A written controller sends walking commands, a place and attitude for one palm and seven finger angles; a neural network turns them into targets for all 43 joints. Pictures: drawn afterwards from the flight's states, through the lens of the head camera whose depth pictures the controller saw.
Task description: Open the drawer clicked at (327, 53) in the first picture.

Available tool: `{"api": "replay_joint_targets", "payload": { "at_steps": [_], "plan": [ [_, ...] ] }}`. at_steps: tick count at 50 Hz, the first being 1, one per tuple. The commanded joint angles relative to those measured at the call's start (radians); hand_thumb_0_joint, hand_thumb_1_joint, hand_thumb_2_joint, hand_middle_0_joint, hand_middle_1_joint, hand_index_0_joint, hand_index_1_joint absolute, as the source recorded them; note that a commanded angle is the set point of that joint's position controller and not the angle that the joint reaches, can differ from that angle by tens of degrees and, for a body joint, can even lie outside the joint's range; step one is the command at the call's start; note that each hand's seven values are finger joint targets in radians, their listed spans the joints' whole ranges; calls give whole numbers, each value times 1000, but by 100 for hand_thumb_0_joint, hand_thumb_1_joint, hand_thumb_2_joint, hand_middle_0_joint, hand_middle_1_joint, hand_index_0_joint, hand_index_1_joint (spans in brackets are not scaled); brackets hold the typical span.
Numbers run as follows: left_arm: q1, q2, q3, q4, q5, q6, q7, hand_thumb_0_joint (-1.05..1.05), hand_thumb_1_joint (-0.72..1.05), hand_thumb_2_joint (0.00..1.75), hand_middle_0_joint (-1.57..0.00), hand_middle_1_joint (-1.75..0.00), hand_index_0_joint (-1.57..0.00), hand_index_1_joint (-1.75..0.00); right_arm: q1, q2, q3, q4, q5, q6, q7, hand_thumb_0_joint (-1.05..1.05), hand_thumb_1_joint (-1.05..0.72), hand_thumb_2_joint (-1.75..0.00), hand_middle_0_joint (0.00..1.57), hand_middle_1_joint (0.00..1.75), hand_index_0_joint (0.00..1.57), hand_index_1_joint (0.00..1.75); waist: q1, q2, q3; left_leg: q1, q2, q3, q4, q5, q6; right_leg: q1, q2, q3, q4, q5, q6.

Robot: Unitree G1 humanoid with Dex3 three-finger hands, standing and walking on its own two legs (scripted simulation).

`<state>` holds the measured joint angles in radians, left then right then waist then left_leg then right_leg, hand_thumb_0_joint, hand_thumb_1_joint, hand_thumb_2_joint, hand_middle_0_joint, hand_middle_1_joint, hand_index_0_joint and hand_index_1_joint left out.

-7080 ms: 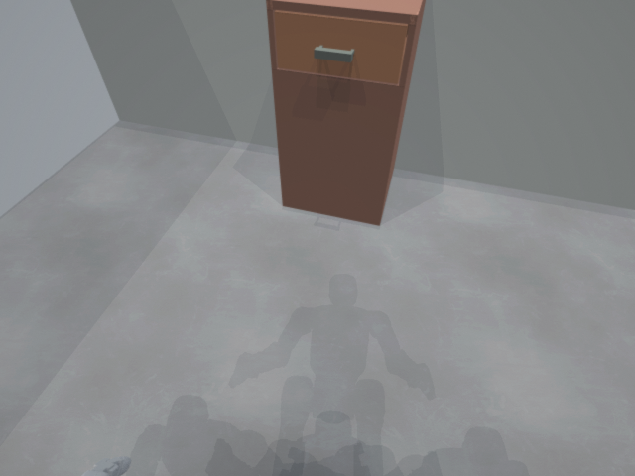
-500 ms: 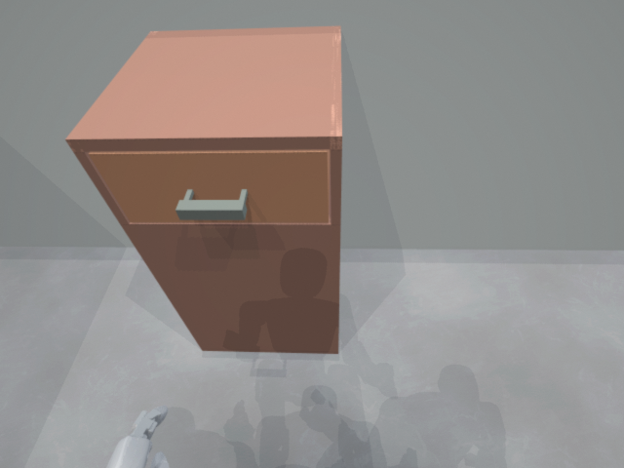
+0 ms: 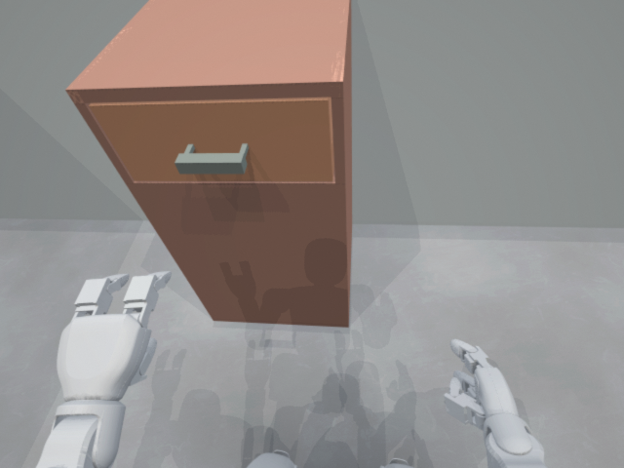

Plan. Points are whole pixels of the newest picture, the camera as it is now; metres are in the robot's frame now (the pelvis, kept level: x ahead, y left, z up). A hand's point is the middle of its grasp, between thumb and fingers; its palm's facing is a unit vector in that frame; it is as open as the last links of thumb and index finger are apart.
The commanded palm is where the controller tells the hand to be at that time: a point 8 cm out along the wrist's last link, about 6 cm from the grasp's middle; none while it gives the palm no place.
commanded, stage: raise the hand with hooked fingers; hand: left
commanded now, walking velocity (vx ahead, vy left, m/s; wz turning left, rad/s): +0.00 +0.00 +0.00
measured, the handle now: (214, 156) +0.59 +0.27 +0.05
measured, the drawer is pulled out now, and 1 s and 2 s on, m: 0.00 0.00 0.00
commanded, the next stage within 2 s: move the hooked fingers above the handle in 1.26 s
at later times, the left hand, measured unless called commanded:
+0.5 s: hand (111, 274) +0.29 +0.29 +0.11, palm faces +0.18 -0.07 -0.98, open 12.7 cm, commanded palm +0.26 +0.28 +0.16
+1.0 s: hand (109, 203) +0.35 +0.29 +0.17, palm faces +0.05 -0.06 -1.00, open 13.8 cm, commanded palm +0.32 +0.29 +0.21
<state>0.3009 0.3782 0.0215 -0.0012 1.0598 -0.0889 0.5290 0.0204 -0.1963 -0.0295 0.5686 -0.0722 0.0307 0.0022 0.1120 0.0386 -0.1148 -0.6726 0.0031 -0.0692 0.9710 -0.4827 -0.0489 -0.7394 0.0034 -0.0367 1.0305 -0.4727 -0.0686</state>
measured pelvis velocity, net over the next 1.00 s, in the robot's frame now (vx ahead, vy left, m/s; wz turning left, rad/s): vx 0.03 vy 0.06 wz -0.02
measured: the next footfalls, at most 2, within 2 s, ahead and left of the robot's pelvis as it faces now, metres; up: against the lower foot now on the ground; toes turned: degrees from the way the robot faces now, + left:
none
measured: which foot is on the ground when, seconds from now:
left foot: down 0.00-1.00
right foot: down 0.00-1.00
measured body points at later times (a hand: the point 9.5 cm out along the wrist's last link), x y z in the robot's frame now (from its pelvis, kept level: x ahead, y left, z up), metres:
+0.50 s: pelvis +0.01 +0.05 +0.04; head +0.03 +0.02 +0.49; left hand +0.28 +0.29 +0.16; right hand +0.20 -0.20 -0.06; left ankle +0.01 +0.17 -0.67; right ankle +0.02 -0.07 -0.67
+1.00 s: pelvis +0.03 +0.06 +0.06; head +0.05 +0.02 +0.51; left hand +0.35 +0.29 +0.22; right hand +0.22 -0.16 -0.05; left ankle +0.01 +0.17 -0.67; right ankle +0.02 -0.07 -0.67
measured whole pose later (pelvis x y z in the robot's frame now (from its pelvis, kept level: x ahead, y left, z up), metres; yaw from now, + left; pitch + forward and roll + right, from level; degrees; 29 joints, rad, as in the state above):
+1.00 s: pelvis +0.03 +0.06 +0.06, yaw -1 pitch +2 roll +0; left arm -0.14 0.47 -0.06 0.05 0.94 0.12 0.01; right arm 0.13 -0.24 0.01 0.63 0.00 0.10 -0.01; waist 0.08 0.09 -0.02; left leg -0.21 -0.02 -0.03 0.46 -0.29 0.01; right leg -0.26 -0.03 0.00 0.49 -0.26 0.02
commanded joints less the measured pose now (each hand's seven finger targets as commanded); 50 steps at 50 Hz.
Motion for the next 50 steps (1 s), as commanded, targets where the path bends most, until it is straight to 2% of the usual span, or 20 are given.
{"api": "replay_joint_targets", "payload": {
  "at_steps": [1,2,3,5,8,11,13,14,17,19,21,25,26,30,33,36,40,43,47,50],
  "plan": [
    [-115,150,47,-63,-84,190,-67,0,13,57,-25,-80,-25,-80,-97,-116,-14,-162,42,-23,-42,0,-90,-90,20,30,20,30,-69,-177,-159,32,-74,84,-182,169,87,347,-29,230,-406,215,56],
    [-123,150,22,-74,-91,229,-115,0,11,56,-26,-81,-26,-81,-98,-117,-5,-162,54,-15,-50,0,-90,-90,20,30,20,30,-50,-197,-169,47,-73,93,-219,175,86,405,-38,235,-427,216,64],
    [-131,175,31,-106,-96,250,-152,0,8,55,-26,-82,-26,-82,-101,-121,2,-166,56,-13,-58,0,-90,-90,20,30,20,30,-34,-201,-174,71,-68,93,-250,192,86,444,-40,226,-429,235,64],
    [-83,190,37,-120,-96,271,-213,0,4,53,-26,-86,-26,-86,-92,-122,14,-162,54,-12,-66,0,-90,-90,20,30,20,30,-13,-190,-174,107,-61,95,-299,217,87,487,-39,177,-419,269,64],
    [-53,189,49,-158,-98,226,-267,0,-3,50,-27,-90,-27,-90,-66,-125,16,-154,50,-26,-67,0,-90,-90,20,30,20,30,-7,-167,-99,154,-50,94,-354,223,87,478,-37,139,-450,241,61],
    [-132,217,92,-219,-83,150,-245,0,-10,47,-27,-94,-27,-94,-49,-125,5,-148,43,-43,-66,0,-90,-90,20,30,20,30,-13,-111,-82,198,-50,93,-377,220,86,461,-30,121,-475,184,52],
    [-182,220,109,-248,-58,103,-196,0,-15,45,-27,-98,-27,-98,-27,-124,-10,-137,33,-56,-61,0,-90,-90,20,30,20,30,-15,-30,-111,251,-56,91,-376,250,82,437,-24,100,-459,201,39],
    [-208,217,112,-262,-50,87,-172,0,-17,44,-28,-99,-28,-99,-22,-127,-15,-133,30,-58,-57,0,-90,-90,20,30,20,30,-20,9,-137,281,-58,90,-373,268,80,426,-18,87,-450,220,33],
    [-304,205,100,-272,-42,81,-114,0,-24,41,-28,-103,-28,-103,-6,-134,-32,-120,29,-66,-48,0,-90,-90,20,30,20,30,-44,54,-163,333,-54,82,-370,294,75,380,-5,49,-432,233,24],
    [-334,185,74,-242,-42,105,-105,0,-29,39,-29,-107,-29,-107,-4,-143,-41,-108,33,-64,-41,0,-90,-90,20,30,20,30,-51,59,-171,353,-47,76,-381,337,71,379,2,24,-415,283,21],
    [-387,171,40,-220,-57,144,-125,0,-34,37,-29,-110,-29,-110,-23,-150,-41,-105,43,-58,-38,0,-90,-90,20,30,20,30,-62,31,-154,361,-41,67,-400,351,71,388,5,11,-424,297,23],
    [-460,172,-25,-179,-67,229,-219,0,-43,33,-29,-115,-29,-115,-41,-151,-29,-100,62,-40,-46,0,-90,-90,20,30,20,30,-44,5,-123,388,-31,56,-465,370,65,443,5,4,-454,303,24],
    [-478,176,-27,-169,-69,245,-247,0,-45,32,-30,-117,-30,-117,-49,-152,-24,-106,66,-34,-47,0,-90,-90,20,30,20,30,-42,-18,-118,394,-30,54,-474,384,66,460,7,3,-462,309,24],
    [-541,223,-14,-163,-60,271,-340,0,-50,30,-30,-120,-30,-120,-52,-143,-3,-110,65,-10,-52,0,-90,-90,20,30,20,30,-28,-25,-113,435,-26,55,-507,449,65,525,7,1,-491,360,25],
    [-600,244,0,-150,-61,263,-388,0,-50,30,-30,-120,-30,-120,-44,-138,10,-102,64,6,-50,0,-90,-90,20,30,20,30,-31,-16,-91,455,-21,55,-525,501,60,552,9,-2,-512,399,23],
    [-653,269,22,-153,-72,244,-419,0,-50,30,-30,-120,-30,-120,-38,-138,14,-102,63,13,-50,0,-90,-90,20,30,20,30,-31,4,-116,485,-22,55,-530,554,59,584,13,1,-529,438,22],
    [-734,271,6,-187,-81,212,-447,0,-50,30,-30,-120,-30,-120,-27,-135,14,-92,63,13,-44,0,-90,-90,20,30,20,30,-39,48,-158,533,-23,51,-528,643,54,603,12,-1,-543,492,21],
    [-780,287,9,-174,-93,199,-464,0,-50,30,-30,-120,-30,-120,-20,-141,13,-84,66,12,-41,0,-90,-90,20,30,20,30,-44,63,-161,541,-24,49,-534,651,52,610,12,-3,-556,498,21],
    [-650,260,16,-105,-120,196,-499,0,-50,30,-30,-120,-30,-120,-1,-151,4,-87,70,22,-27,0,-90,-90,20,30,20,30,-29,-37,-156,510,-27,63,-535,686,58,651,11,-5,-559,565,27],
    [-624,287,48,-146,-134,175,-506,0,-50,30,-30,-120,-30,-120,-6,-160,-3,-99,68,27,-22,0,-90,-90,20,30,20,30,-18,-46,-183,495,-35,73,-535,682,64,682,6,3,-555,611,31]
  ]
}}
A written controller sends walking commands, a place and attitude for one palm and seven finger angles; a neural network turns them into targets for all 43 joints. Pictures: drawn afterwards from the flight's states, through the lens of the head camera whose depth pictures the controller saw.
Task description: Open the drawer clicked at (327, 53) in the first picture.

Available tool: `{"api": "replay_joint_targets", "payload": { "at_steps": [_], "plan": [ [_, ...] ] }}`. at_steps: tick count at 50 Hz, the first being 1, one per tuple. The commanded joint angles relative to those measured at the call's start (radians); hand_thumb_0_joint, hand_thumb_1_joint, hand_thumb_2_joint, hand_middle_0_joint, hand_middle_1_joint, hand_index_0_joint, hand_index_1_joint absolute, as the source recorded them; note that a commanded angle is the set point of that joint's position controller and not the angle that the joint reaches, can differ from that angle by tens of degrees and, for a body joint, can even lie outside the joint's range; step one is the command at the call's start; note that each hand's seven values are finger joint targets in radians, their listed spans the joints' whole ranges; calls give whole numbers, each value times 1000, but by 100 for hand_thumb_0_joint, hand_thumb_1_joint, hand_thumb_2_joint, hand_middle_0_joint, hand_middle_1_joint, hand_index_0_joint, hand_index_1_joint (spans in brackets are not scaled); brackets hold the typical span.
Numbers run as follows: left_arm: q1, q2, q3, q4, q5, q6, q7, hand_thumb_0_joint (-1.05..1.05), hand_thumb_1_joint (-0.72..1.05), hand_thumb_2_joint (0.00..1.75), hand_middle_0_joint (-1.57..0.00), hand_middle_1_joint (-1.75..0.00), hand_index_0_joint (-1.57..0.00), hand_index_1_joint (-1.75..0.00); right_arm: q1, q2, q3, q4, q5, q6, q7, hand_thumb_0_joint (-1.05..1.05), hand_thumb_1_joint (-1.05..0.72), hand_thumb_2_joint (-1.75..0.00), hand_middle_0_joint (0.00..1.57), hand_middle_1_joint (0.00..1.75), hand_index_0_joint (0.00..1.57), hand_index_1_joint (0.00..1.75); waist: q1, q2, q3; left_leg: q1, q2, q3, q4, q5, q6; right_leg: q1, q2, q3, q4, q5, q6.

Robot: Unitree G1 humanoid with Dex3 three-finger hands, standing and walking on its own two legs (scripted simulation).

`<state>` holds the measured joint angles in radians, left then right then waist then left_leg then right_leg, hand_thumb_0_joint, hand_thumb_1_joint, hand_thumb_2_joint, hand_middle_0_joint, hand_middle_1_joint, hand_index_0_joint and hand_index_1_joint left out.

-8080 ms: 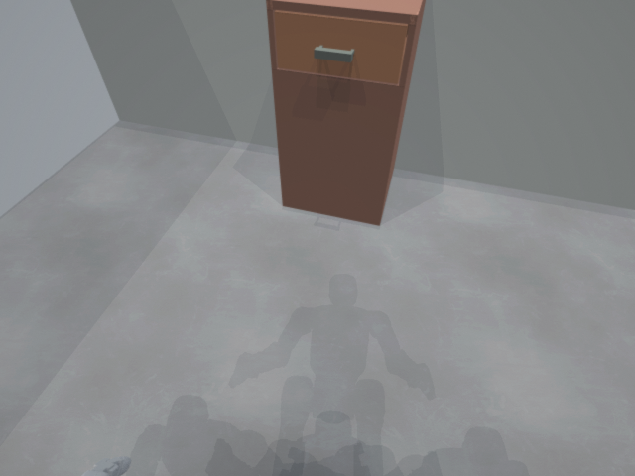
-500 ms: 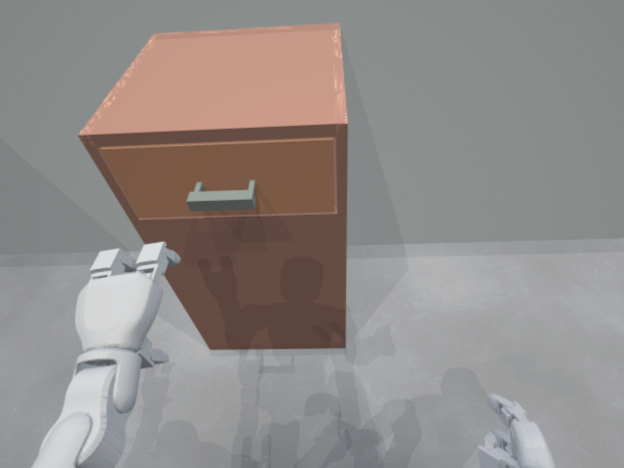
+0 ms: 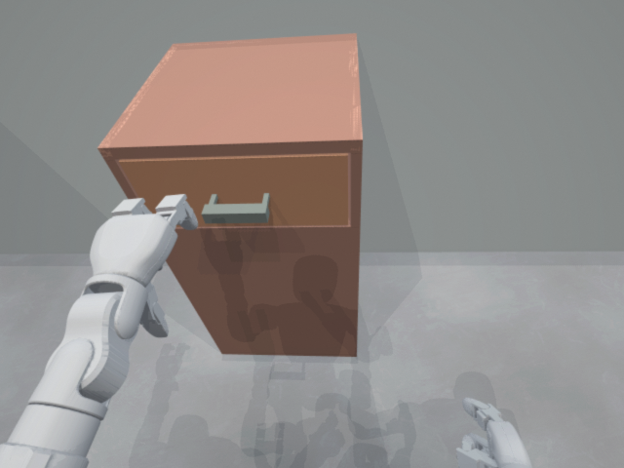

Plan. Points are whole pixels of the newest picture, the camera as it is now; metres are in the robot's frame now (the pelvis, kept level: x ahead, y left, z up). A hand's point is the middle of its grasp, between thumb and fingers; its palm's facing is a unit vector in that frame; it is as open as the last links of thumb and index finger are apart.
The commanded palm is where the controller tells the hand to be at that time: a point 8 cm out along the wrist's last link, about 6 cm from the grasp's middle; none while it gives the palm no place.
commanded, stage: raise the hand with hooked fingers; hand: left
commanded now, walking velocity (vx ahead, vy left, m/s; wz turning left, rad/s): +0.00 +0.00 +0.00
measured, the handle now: (238, 205) +0.55 +0.23 -0.02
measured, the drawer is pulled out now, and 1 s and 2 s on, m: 0.00 0.00 0.00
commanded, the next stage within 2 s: move the hooked fingers above the handle in 0.26 s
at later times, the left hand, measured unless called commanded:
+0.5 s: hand (173, 283) +0.31 +0.23 +0.08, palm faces +0.02 -0.06 -1.00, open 13.8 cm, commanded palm +0.30 +0.23 +0.15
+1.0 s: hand (197, 247) +0.38 +0.22 +0.07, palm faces +0.02 -0.05 -1.00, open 13.8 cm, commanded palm +0.36 +0.23 +0.13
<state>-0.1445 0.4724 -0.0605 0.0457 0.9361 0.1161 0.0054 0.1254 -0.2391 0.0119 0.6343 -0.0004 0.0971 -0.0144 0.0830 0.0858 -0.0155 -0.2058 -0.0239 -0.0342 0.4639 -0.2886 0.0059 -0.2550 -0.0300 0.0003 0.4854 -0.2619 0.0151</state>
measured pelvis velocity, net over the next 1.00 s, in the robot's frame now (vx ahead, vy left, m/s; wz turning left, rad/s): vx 0.00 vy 0.00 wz -0.02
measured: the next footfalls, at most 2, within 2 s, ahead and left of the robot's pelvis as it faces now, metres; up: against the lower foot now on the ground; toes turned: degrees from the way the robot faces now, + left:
none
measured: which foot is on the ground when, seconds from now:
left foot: down 0.00-1.00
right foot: down 0.00-1.00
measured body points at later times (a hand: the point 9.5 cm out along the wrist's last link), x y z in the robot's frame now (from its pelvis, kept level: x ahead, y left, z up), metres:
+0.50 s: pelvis -0.01 -0.02 +0.00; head +0.01 -0.06 +0.45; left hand +0.30 +0.23 +0.13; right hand +0.19 -0.24 -0.11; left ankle -0.03 +0.12 -0.74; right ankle -0.01 -0.13 -0.74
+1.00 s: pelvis +0.00 +0.00 -0.01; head +0.03 -0.03 +0.44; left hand +0.37 +0.22 +0.12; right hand +0.11 -0.25 -0.14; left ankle -0.03 +0.12 -0.74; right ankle -0.01 -0.13 -0.74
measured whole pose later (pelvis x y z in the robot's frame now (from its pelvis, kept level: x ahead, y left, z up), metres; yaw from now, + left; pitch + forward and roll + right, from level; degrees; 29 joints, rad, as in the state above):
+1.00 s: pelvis +0.00 +0.00 -0.01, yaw -1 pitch +7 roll +1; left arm -0.39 0.45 -0.07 0.45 0.99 0.01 0.14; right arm 0.23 -0.25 -0.04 0.67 0.02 0.08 -0.04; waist 0.02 0.06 -0.05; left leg -0.34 -0.02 -0.01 0.54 -0.31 0.01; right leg -0.40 -0.02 0.02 0.56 -0.28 0.01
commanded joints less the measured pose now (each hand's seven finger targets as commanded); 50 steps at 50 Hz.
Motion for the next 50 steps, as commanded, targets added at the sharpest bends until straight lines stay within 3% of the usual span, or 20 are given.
{"api": "replay_joint_targets", "payload": {
  "at_steps": [1,7,12,13,18,21,24,26,27,30,32,33,36,37,40,41,45,47,50],
  "plan": [
    [-172,204,151,-203,-12,-41,22,0,-50,30,-30,-120,-30,-120,-116,-119,-46,-169,-4,-42,-4,0,-90,-90,20,30,20,30,14,-102,-285,24,-8,39,-28,480,11,203,42,-31,-13,403,-53],
    [-226,215,172,-261,7,-96,104,0,-50,30,-30,-120,-30,-120,-113,-112,-54,-162,-4,-54,-7,0,-90,-90,20,30,20,30,15,-48,-293,22,-20,41,-26,412,14,171,38,-25,-12,342,-57],
    [-222,204,167,-201,9,-71,155,0,-50,30,-30,-120,-30,-120,-118,-109,-58,-148,6,-61,-13,0,-90,-90,20,30,20,30,10,-61,-281,-4,-28,58,-32,332,16,168,33,-14,-25,301,-51],
    [-218,195,156,-173,5,-59,154,0,-50,30,-30,-120,-30,-120,-120,-108,-58,-144,10,-59,-15,0,-90,-90,20,30,20,30,6,-84,-251,-16,-28,60,-37,312,17,159,33,-15,-31,290,-48],
    [-220,178,111,-145,1,-16,123,0,-50,30,-30,-120,-30,-120,-144,-111,-51,-148,15,-58,-26,0,-90,-90,20,30,20,30,1,-103,-237,-24,-31,70,-44,275,23,166,28,-7,-42,267,-40],
    [-290,230,139,-70,9,-15,100,0,-50,30,-30,-120,-30,-120,-138,-120,-44,-135,14,-53,-43,0,-90,-90,20,30,20,30,-15,-135,-215,-43,-30,75,-43,234,26,149,29,-4,-55,232,-33],
    [-413,216,101,-4,18,-48,88,0,-50,30,-30,-120,-30,-120,-122,-113,-39,-125,15,-62,-58,0,-90,-90,20,30,20,30,-33,-132,-191,-54,-34,73,-37,185,29,105,27,-3,-61,171,-31],
    [-470,247,122,23,21,-80,87,0,-50,30,-30,-120,-30,-120,-103,-115,-45,-120,13,-69,-67,0,-90,-90,20,30,20,30,-37,-123,-237,-44,-38,73,-22,191,31,112,29,3,-56,175,-31],
    [-502,266,133,13,27,-99,91,0,-50,30,-30,-120,-30,-120,-98,-113,-45,-121,11,-73,-67,0,-90,-90,20,30,20,30,-32,-81,-263,-39,-39,68,-21,201,28,117,26,1,-46,186,-35],
    [-515,239,121,17,28,-142,104,0,-50,30,-30,-120,-30,-120,-77,-107,-59,-117,8,-79,-66,0,-90,-90,20,30,20,30,-32,-25,-319,-17,-41,67,6,271,26,115,31,-5,-14,264,-44],
    [-520,242,129,61,28,-150,116,0,-50,30,-30,-120,-30,-120,-55,-111,-61,-113,9,-78,-62,0,-90,-90,20,30,20,30,-34,-28,-303,-40,-38,60,7,273,22,99,35,-13,-8,256,-47],
    [-518,188,85,79,26,-149,118,0,-50,30,-30,-120,-30,-120,-52,-108,-63,-115,10,-77,-58,0,-90,-90,20,30,20,30,-40,-34,-291,-44,-37,57,8,276,21,79,38,-21,-3,253,-49],
    [-530,206,107,189,32,-129,130,0,-50,30,-30,-120,-30,-120,-24,-122,-70,-106,17,-72,-53,0,-90,-90,20,30,20,30,-43,-112,-263,-77,-31,59,6,263,21,58,44,-29,-5,232,-49],
    [-544,236,127,185,41,-126,135,0,-50,30,-30,-120,-30,-120,-20,-127,-70,-108,17,-68,-53,0,-90,-90,20,30,20,30,-33,-108,-296,-82,-30,59,6,276,20,74,42,-27,7,244,-50],
    [-592,191,81,144,51,-117,148,0,-50,30,-30,-120,-30,-120,-6,-125,-79,-115,14,-65,-43,0,-90,-90,20,30,20,30,-35,-56,-362,-42,-26,54,21,348,17,72,44,-32,33,289,-58],
    [-564,214,111,164,49,-113,153,0,-50,30,-30,-120,-30,-120,-1,-128,-82,-114,14,-63,-41,0,-90,-90,20,30,20,30,-30,-62,-371,-46,-24,49,23,359,17,80,48,-33,36,290,-59],
    [-603,197,92,185,51,-109,164,0,-50,30,-30,-120,-30,-120,23,-132,-88,-104,17,-56,-38,0,-90,-90,20,30,20,30,-46,-81,-355,-52,-16,51,31,371,19,53,49,-33,43,303,-57],
    [-603,233,126,200,56,-108,176,0,-50,30,-30,-120,-30,-120,35,-136,-89,-102,16,-57,-36,0,-90,-90,20,30,20,30,-35,-70,-363,-60,-15,48,29,375,18,61,50,-32,47,298,-60],
    [-635,220,113,220,68,-102,190,0,-50,30,-30,-120,-30,-120,51,-136,-92,-94,17,-53,-33,0,-90,-90,20,30,20,30,-43,-59,-376,-58,-12,44,36,404,14,46,53,-36,59,306,-62]
  ]
}}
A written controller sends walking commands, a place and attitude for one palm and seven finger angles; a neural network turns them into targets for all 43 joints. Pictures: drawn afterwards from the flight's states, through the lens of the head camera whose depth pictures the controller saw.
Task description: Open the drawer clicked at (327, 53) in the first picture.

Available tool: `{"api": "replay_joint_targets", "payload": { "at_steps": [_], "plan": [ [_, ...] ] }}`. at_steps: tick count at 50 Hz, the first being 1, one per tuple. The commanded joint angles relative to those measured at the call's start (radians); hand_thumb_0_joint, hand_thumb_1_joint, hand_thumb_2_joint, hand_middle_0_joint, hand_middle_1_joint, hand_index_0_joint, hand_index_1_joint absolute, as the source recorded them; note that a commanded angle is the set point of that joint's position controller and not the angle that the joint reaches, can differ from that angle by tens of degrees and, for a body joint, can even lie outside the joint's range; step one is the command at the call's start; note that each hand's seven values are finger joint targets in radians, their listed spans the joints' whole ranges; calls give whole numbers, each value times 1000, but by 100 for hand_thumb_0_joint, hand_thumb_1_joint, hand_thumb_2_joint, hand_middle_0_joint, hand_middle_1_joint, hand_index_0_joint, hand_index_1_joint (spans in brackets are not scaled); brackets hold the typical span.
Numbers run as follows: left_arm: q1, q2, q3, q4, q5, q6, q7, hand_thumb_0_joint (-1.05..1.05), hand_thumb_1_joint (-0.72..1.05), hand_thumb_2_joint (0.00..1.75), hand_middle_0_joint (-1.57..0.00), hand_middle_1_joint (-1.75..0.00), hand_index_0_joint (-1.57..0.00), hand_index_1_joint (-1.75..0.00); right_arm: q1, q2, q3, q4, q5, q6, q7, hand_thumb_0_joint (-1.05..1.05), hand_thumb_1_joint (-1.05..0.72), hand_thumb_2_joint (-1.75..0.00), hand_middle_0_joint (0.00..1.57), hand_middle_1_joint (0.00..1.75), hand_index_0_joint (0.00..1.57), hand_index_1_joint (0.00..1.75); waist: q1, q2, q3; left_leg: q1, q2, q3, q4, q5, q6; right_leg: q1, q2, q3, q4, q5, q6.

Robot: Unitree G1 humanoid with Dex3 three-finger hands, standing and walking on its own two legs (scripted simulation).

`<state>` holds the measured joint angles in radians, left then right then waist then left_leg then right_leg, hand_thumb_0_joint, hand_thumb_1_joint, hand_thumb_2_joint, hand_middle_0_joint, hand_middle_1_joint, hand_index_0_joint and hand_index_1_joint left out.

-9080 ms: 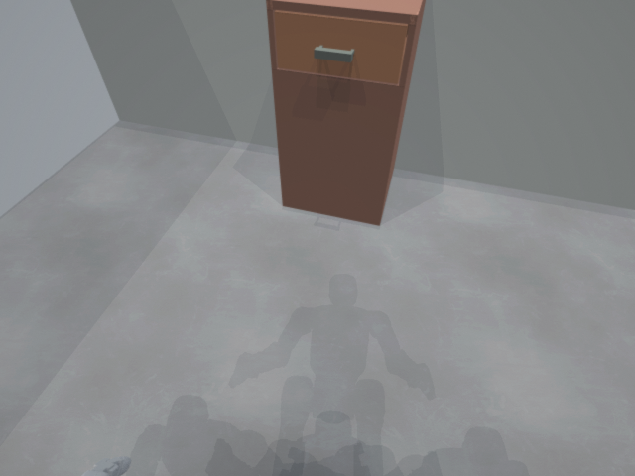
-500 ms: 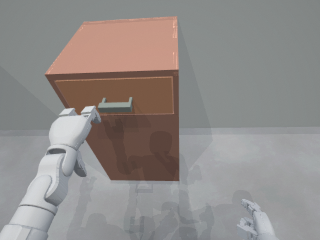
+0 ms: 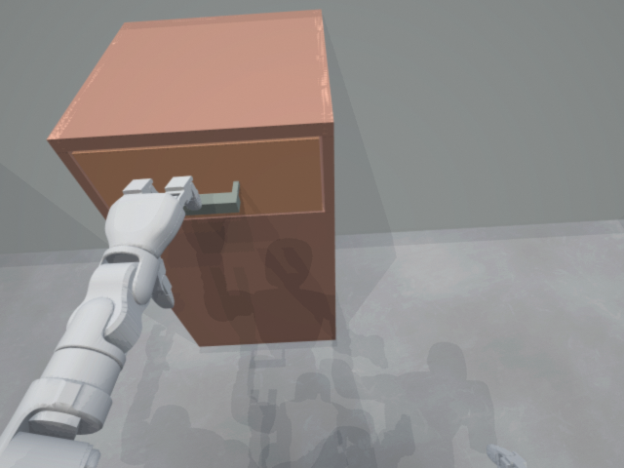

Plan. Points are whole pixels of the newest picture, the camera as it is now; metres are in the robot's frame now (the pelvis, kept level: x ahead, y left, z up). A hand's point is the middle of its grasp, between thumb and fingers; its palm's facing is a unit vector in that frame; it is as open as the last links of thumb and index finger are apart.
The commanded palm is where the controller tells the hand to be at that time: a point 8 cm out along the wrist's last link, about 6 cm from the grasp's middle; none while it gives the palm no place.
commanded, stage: move the hooked fingers above the handle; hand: left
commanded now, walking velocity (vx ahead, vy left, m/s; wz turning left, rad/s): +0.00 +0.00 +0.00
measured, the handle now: (206, 195) +0.55 +0.24 -0.01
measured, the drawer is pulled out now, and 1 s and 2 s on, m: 0.00 0.00 0.00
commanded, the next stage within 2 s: none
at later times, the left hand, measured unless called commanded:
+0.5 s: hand (178, 216) +0.44 +0.23 +0.06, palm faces -0.03 +0.00 -1.00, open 13.8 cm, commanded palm +0.42 +0.24 +0.11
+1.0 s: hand (190, 190) +0.51 +0.24 +0.05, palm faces -0.02 -0.01 -1.00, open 13.6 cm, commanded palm +0.48 +0.25 +0.10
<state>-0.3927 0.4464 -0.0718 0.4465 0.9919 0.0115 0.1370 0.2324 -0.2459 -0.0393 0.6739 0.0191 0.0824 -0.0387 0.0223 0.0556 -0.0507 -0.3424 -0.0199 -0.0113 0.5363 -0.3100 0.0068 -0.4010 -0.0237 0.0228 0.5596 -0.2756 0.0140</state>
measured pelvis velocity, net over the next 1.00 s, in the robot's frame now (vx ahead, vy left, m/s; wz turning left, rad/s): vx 0.00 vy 0.00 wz -0.03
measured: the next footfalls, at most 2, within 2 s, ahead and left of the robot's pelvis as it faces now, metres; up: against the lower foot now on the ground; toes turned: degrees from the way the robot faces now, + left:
none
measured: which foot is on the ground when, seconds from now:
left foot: down 0.00-1.00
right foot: down 0.00-1.00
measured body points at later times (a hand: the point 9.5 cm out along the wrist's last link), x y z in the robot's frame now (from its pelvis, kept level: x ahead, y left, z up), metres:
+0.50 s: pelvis +0.00 -0.01 -0.01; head +0.06 -0.03 +0.44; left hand +0.43 +0.23 +0.11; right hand +0.10 -0.27 -0.14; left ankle -0.03 +0.12 -0.73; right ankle +0.00 -0.13 -0.73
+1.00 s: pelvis +0.00 +0.00 -0.02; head +0.10 -0.01 +0.42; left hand +0.50 +0.24 +0.10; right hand -0.01 -0.28 -0.15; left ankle -0.03 +0.12 -0.73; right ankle +0.00 -0.13 -0.73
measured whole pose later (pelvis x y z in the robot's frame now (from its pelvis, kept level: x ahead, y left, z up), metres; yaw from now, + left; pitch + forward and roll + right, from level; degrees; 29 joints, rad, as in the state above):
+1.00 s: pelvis +0.00 +0.00 -0.02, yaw -2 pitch +19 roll -1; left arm -0.89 0.59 0.04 1.07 1.09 -0.08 0.25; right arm 0.38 -0.28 -0.06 0.71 -0.01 0.10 -0.02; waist -0.12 0.05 -0.12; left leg -0.67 0.01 0.00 0.72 -0.38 0.01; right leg -0.71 0.01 0.03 0.68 -0.30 0.02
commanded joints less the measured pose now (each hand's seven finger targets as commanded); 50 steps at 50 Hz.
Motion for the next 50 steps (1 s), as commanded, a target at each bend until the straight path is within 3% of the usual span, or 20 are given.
{"api": "replay_joint_targets", "payload": {
  "at_steps": [1,6,7,11,15,16,20,23,26,30,31,36,38,40,42,43,46,47,48,50],
  "plan": [
    [-396,244,124,-158,12,6,62,0,-50,30,-30,-120,-30,-120,-53,-130,-43,-132,-3,-39,-9,0,-90,-90,20,30,20,30,11,-23,-326,77,-15,21,-35,417,13,179,49,-61,-20,303,-62],
    [-487,237,97,-81,24,10,65,0,-50,30,-30,-120,-30,-120,-22,-137,-48,-116,0,-38,-12,0,-90,-90,20,30,20,30,-14,-40,-330,68,-16,21,-25,387,18,151,52,-60,-19,281,-61],
    [-531,232,79,-94,28,3,66,0,-50,30,-30,-120,-30,-120,-16,-137,-49,-113,-1,-39,-11,0,-90,-90,20,30,20,30,-21,-10,-354,88,-13,18,-20,399,16,138,50,-58,-14,284,-61],
    [-567,186,39,-33,27,-5,61,0,-50,30,-30,-120,-30,-120,11,-137,-56,-104,-3,-37,-7,0,-90,-90,20,30,20,30,-41,-14,-358,97,-11,11,3,434,15,105,55,-63,-7,292,-61],
    [-607,221,68,68,38,-13,69,0,-50,30,-30,-120,-30,-120,30,-138,-52,-94,-4,-28,-8,0,-90,-90,20,30,20,30,-35,-48,-346,47,-17,21,8,396,21,111,51,-59,1,309,-59],
    [-617,265,107,101,41,-17,74,0,-50,30,-30,-120,-30,-120,35,-143,-52,-91,-7,-24,-11,0,-90,-90,20,30,20,30,-34,-68,-348,24,-20,25,9,380,23,129,50,-57,2,311,-59],
    [-662,325,144,193,59,-26,95,0,-50,30,-30,-120,-30,-120,49,-140,-46,-93,-9,-19,-17,0,-90,-90,20,30,20,30,-34,-74,-350,-43,-26,42,16,333,29,144,44,-44,11,322,-52],
    [-695,364,164,231,67,-41,104,0,-50,30,-30,-120,-30,-120,70,-142,-51,-96,-12,-19,-21,0,-90,-90,20,30,20,30,-39,-64,-392,-72,-29,51,32,325,33,167,42,-30,19,349,-47],
    [-721,337,137,249,68,-58,100,0,-50,30,-30,-120,-30,-120,95,-145,-61,-90,-15,-19,-20,0,-90,-90,20,30,20,30,-64,-34,-432,-59,-28,55,56,364,35,152,44,-30,29,391,-45],
    [-793,310,87,307,60,-79,82,0,-50,30,-30,-120,-30,-120,139,-158,-68,-68,-11,-21,-21,0,-90,-90,20,30,20,30,-114,-56,-387,-76,-23,52,70,304,40,78,46,-26,16,342,-37],
    [-835,316,87,304,61,-92,77,0,-50,30,-30,-120,-30,-120,151,-160,-69,-62,-12,-21,-22,0,-90,-90,20,30,20,30,-126,-71,-398,-81,-24,46,75,308,42,78,47,-25,18,341,-37],
    [-904,396,137,348,62,-136,91,0,-50,30,-30,-120,-30,-120,198,-167,-73,-40,-18,-20,-25,0,-90,-90,20,30,20,30,-139,-49,-441,-114,-28,40,107,301,45,58,49,-14,37,342,-36],
    [-913,438,169,370,74,-140,111,0,-50,30,-30,-120,-30,-120,210,-169,-71,-35,-19,-19,-24,0,-90,-90,20,30,20,30,-127,-16,-452,-138,-27,38,111,300,41,44,50,-17,56,332,-38],
    [-925,435,165,392,87,-131,132,0,-50,30,-30,-120,-30,-120,220,-168,-70,-30,-24,-19,-16,0,-90,-90,20,30,20,30,-124,43,-474,-129,-24,39,124,334,36,10,54,-26,75,333,-44],
    [-937,469,186,431,98,-111,151,0,-50,30,-30,-120,-30,-120,233,-177,-70,-24,-31,-18,-8,0,-90,-90,20,30,20,30,-124,53,-505,-142,-22,41,139,362,35,9,58,-28,89,351,-43],
    [-941,471,185,458,101,-94,158,0,-50,30,-30,-120,-30,-120,239,-179,-68,-22,-32,-16,-5,0,-90,-90,20,30,20,30,-129,43,-494,-154,-19,39,143,360,34,-4,60,-33,95,349,-43],
    [-859,501,220,509,91,-59,150,0,-50,30,-30,-120,-30,-120,243,-189,-67,-29,-36,-7,6,0,-90,-90,20,30,20,30,-102,7,-552,-172,-17,49,147,403,35,61,62,-33,105,406,-41],
    [-865,493,203,499,91,-53,142,0,-50,30,-30,-120,-30,-120,250,-189,-66,-34,-34,-4,6,0,-90,-90,20,30,20,30,-104,21,-563,-164,-12,50,146,409,34,58,60,-33,106,409,-39],
    [-853,456,178,497,87,-49,131,0,-50,30,-30,-120,-30,-120,255,-186,-68,-38,-32,-3,8,0,-90,-90,20,30,20,30,-103,20,-560,-151,-9,51,142,426,34,55,63,-35,100,415,-39],
    [-850,454,176,506,87,-40,121,0,-50,30,-30,-120,-30,-120,256,-194,-70,-31,-27,2,7,0,-90,-90,20,30,20,30,-115,-24,-513,-159,-1,50,134,399,36,31,65,-39,88,382,-35]
  ]
}}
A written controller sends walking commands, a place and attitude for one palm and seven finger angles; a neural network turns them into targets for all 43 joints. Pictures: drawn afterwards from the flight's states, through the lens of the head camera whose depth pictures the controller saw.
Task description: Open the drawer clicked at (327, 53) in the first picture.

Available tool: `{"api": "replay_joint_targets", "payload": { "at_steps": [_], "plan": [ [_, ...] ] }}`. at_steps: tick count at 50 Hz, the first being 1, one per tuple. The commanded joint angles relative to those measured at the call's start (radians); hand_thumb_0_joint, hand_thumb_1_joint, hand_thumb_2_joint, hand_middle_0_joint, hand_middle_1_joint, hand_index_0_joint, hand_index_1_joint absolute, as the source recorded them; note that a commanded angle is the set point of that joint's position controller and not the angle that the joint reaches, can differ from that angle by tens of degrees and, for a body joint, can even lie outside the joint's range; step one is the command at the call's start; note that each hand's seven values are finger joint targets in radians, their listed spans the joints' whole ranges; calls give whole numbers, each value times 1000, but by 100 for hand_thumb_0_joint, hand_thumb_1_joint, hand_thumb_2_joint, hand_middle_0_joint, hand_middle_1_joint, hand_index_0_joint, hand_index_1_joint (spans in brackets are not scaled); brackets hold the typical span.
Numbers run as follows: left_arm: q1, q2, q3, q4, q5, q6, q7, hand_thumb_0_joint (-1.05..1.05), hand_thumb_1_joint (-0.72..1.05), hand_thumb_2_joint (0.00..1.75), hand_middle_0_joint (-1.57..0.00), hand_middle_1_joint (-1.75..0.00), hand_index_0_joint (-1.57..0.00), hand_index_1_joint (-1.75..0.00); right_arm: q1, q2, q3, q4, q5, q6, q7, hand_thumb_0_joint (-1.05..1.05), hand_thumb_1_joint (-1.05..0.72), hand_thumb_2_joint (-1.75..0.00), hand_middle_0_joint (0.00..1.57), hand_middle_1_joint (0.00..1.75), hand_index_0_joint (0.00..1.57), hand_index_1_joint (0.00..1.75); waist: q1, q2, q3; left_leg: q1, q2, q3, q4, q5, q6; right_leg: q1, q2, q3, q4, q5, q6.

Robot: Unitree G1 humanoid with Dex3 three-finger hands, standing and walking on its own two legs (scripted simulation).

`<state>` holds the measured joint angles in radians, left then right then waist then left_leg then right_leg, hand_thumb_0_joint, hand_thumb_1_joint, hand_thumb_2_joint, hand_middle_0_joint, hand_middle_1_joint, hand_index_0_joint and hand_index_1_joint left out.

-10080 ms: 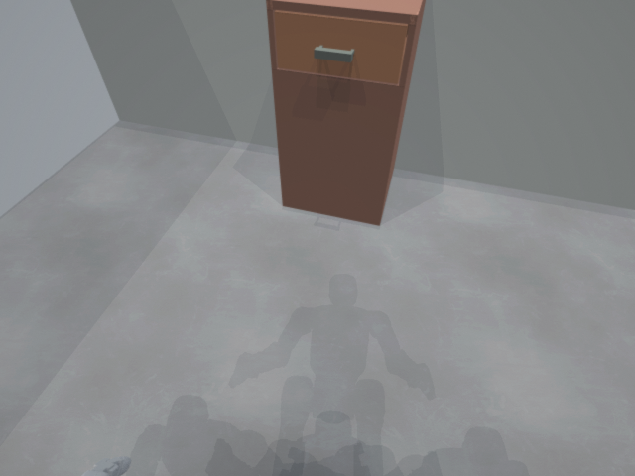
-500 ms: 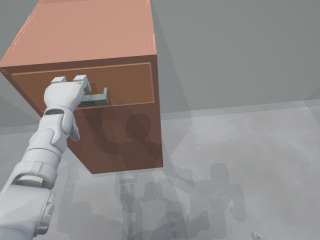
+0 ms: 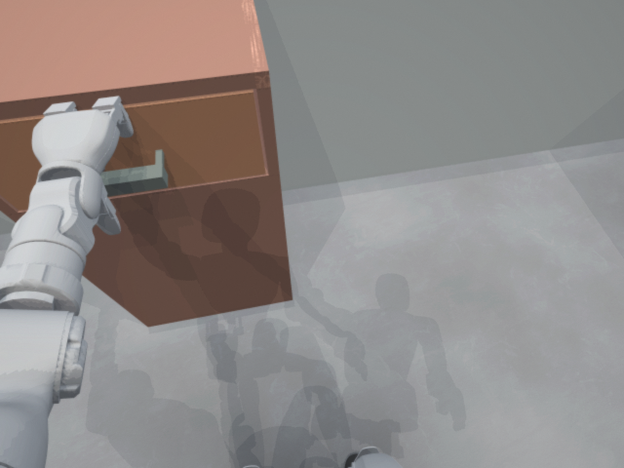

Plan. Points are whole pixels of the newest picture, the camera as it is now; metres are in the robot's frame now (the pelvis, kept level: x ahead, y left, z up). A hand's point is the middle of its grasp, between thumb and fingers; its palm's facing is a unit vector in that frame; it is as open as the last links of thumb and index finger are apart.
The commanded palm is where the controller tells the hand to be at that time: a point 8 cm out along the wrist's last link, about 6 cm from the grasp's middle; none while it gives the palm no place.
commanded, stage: move the hooked fingers above the handle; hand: left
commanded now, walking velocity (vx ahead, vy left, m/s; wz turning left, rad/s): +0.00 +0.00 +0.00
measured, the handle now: (124, 171) +0.54 +0.25 +0.01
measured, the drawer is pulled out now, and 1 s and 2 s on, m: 0.00 0.00 0.00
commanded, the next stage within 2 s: none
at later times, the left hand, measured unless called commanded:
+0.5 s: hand (86, 181) +0.48 +0.27 +0.07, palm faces -0.04 +0.00 -1.00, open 13.8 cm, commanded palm +0.46 +0.26 +0.12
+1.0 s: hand (94, 190) +0.47 +0.26 +0.06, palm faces -0.12 -0.01 -0.99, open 13.8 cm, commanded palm +0.47 +0.26 +0.12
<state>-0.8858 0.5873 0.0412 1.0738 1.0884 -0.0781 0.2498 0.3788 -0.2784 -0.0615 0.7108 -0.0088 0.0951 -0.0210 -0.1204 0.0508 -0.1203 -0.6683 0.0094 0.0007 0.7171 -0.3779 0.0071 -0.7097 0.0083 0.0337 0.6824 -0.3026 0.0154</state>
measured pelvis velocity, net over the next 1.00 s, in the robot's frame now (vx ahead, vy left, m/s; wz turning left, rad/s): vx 0.01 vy -0.01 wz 0.02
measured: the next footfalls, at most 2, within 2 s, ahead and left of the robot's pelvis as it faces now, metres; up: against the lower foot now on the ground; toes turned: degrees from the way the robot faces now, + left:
none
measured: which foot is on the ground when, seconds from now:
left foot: down 0.00-1.00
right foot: down 0.00-1.00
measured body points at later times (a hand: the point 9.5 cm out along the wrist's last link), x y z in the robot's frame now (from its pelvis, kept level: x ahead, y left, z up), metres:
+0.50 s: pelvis +0.00 +0.01 +0.00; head +0.09 +0.01 +0.45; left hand +0.48 +0.26 +0.12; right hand +0.04 -0.26 -0.13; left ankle -0.03 +0.12 -0.71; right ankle +0.00 -0.13 -0.71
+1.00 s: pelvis +0.01 -0.01 +0.01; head +0.10 -0.02 +0.45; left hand +0.47 +0.26 +0.11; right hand +0.03 -0.28 -0.13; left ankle -0.03 +0.12 -0.71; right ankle +0.00 -0.13 -0.71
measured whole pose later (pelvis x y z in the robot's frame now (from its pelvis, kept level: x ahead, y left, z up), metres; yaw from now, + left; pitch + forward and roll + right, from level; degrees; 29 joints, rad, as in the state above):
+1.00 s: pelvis +0.01 -0.01 +0.01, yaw +1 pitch +17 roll -1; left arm -0.79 0.57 -0.01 0.99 1.05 -0.10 0.16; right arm 0.37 -0.27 -0.07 0.71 0.00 0.10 -0.04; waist -0.08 0.05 -0.11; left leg -0.59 0.01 -0.02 0.67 -0.37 0.00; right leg -0.63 0.01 0.01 0.64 -0.31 0.01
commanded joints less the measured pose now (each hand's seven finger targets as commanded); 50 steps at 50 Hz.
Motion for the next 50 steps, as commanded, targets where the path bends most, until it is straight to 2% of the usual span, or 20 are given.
{"api": "replay_joint_targets", "payload": {
  "at_steps": [1,3,5,6,9,12,16,19,22,23,24,26,29,32,36,40,44,48,49,50],
  "plan": [
    [-347,316,73,-117,-15,48,4,0,-50,30,-30,-120,-30,-120,108,-164,-47,-68,0,-6,-11,0,-90,-90,20,30,20,30,29,-47,-430,160,-31,37,-52,470,38,351,33,-50,-43,415,-38],
    [-345,310,67,-167,-12,36,-1,0,-50,30,-30,-120,-30,-120,104,-160,-47,-78,3,-5,-12,0,-90,-90,20,30,20,30,41,-17,-436,184,-27,34,-65,460,37,348,33,-50,-46,387,-40],
    [-365,267,37,-218,-14,9,-6,0,-50,30,-30,-120,-30,-120,102,-154,-50,-81,3,-9,-15,0,-90,-90,20,30,20,30,29,6,-419,224,-21,29,-67,469,38,315,36,-51,-57,365,-42],
    [-363,263,40,-227,-16,-8,-9,0,-50,30,-30,-120,-30,-120,104,-154,-53,-79,2,-9,-17,0,-90,-90,20,30,20,30,22,-19,-416,230,-20,23,-64,479,40,314,38,-52,-61,362,-42],
    [-394,280,49,-261,-11,-41,2,0,-50,30,-30,-120,-30,-120,104,-151,-52,-75,1,-10,-21,0,-90,-90,20,30,20,30,19,23,-382,242,-20,12,-71,439,37,272,38,-54,-63,304,-46],
    [-443,288,62,-329,-4,-63,35,0,-50,30,-30,-120,-30,-120,106,-147,-56,-70,-6,-15,-18,0,-90,-90,20,30,20,30,22,106,-444,321,-13,-7,-54,529,25,232,39,-63,-43,300,-51],
    [-438,215,27,-281,-13,-26,64,0,-50,30,-30,-120,-30,-120,109,-145,-59,-53,-10,-17,-2,0,-90,-90,20,30,20,30,10,101,-428,359,-5,-22,-35,618,8,185,45,-81,-40,301,-51],
    [-393,188,2,-213,-19,29,58,0,-50,30,-30,-120,-30,-120,101,-146,-56,-52,-6,-12,5,0,-90,-90,20,30,20,30,15,70,-409,329,-9,-12,-46,578,9,205,43,-82,-47,303,-49],
    [-427,111,-70,-198,-23,61,28,0,-50,30,-30,-120,-30,-120,99,-145,-55,-56,2,-10,9,0,-90,-90,20,30,20,30,1,41,-381,333,-5,-15,-61,550,14,202,43,-83,-65,293,-47],
    [-409,148,-41,-179,-17,69,19,0,-50,30,-30,-120,-30,-120,96,-149,-54,-57,5,-7,6,0,-90,-90,20,30,20,30,9,32,-367,324,-7,-17,-65,533,13,205,44,-82,-66,283,-50],
    [-445,113,-80,-191,-20,69,9,0,-50,30,-30,-120,-30,-120,90,-149,-50,-62,3,-6,4,0,-90,-90,20,30,20,30,-8,18,-358,319,-11,-13,-69,506,19,209,43,-78,-73,283,-48],
    [-460,159,-41,-222,-22,46,-4,0,-50,30,-30,-120,-30,-120,86,-148,-49,-70,3,-7,-6,0,-90,-90,20,30,20,30,1,10,-373,309,-16,-9,-71,483,25,241,40,-68,-78,292,-50],
    [-487,182,-24,-263,-8,10,4,0,-50,30,-30,-120,-30,-120,81,-138,-46,-77,0,-10,-16,0,-90,-90,20,30,20,30,2,39,-397,311,-22,-4,-63,487,28,251,38,-63,-63,310,-51],
    [-431,323,90,-237,1,0,32,0,-50,30,-30,-120,-30,-120,72,-141,-36,-80,-7,-7,-20,0,-90,-90,20,30,20,30,41,37,-418,237,-33,10,-58,477,31,321,34,-51,-41,356,-50],
    [-382,330,101,-214,6,30,58,0,-50,30,-30,-120,-30,-120,66,-140,-34,-85,-11,-7,-14,0,-90,-90,20,30,20,30,55,30,-447,200,-37,28,-46,518,31,366,31,-52,-26,423,-47],
    [-335,287,51,-163,-9,69,25,0,-50,30,-30,-120,-30,-120,78,-150,-40,-86,4,-8,-14,0,-90,-90,20,30,20,30,35,-41,-426,172,-35,46,-61,457,36,394,29,-47,-50,439,-34],
    [-344,213,-6,-254,-37,16,-40,0,-50,30,-30,-120,-30,-120,92,-147,-56,-83,6,-12,-25,0,-90,-90,20,30,20,30,17,-26,-472,256,-31,40,-58,503,44,401,30,-37,-70,474,-30],
    [-400,185,-29,-343,-47,-69,-57,0,-50,30,-30,-120,-30,-120,90,-142,-61,-66,6,-11,-38,0,-90,-90,20,30,20,30,-7,4,-393,286,-32,20,-60,488,44,326,33,-40,-82,418,-35],
    [-405,183,-23,-350,-46,-83,-47,0,-50,30,-30,-120,-30,-120,92,-138,-61,-64,5,-13,-38,0,-90,-90,20,30,20,30,-2,18,-386,289,-34,16,-59,484,43,310,34,-42,-83,396,-38],
    [-406,241,26,-340,-37,-90,-28,0,-50,30,-30,-120,-30,-120,93,-141,-60,-57,5,-13,-38,0,-90,-90,20,30,20,30,5,28,-379,279,-33,13,-58,473,41,299,35,-42,-76,379,-42]
  ]
}}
